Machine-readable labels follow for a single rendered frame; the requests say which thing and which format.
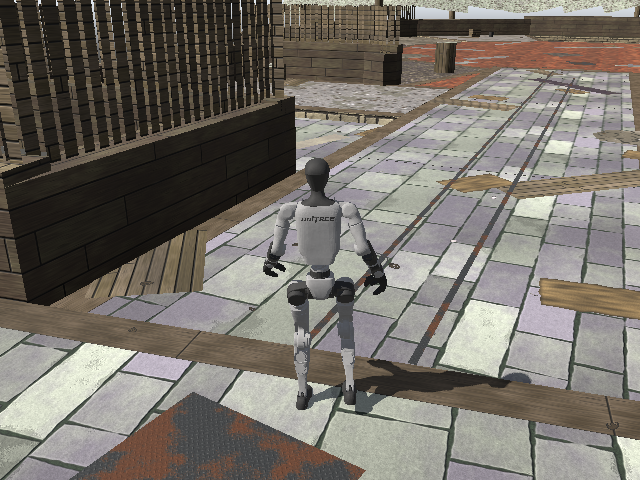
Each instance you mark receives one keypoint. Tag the robot right upper arm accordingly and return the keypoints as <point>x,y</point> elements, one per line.
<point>349,210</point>

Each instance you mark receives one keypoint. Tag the robot left upper arm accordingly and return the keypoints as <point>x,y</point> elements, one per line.
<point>286,212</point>

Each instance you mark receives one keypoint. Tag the robot head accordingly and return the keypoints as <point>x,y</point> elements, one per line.
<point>317,174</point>

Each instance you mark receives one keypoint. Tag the robot left forearm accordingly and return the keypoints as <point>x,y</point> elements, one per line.
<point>271,260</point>

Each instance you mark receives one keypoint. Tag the left robot hand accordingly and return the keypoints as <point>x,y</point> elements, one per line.
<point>272,273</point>

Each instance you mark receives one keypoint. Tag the robot torso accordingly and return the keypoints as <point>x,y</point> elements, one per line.
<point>318,234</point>

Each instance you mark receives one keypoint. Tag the robot right forearm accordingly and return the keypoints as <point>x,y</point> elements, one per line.
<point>373,263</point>

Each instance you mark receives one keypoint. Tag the right robot hand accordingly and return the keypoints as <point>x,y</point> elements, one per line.
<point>372,281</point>

